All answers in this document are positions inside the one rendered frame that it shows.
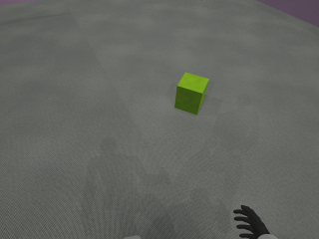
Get robot right hand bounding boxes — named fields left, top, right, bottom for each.
left=233, top=205, right=270, bottom=239

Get carton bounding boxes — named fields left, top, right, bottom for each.
left=174, top=72, right=209, bottom=115

